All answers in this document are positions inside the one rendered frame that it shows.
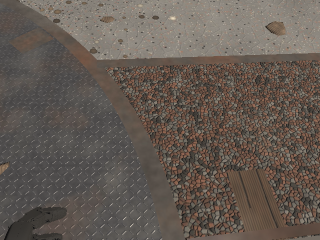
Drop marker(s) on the robot left hand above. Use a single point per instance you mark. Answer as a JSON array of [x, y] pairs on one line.
[[35, 218]]

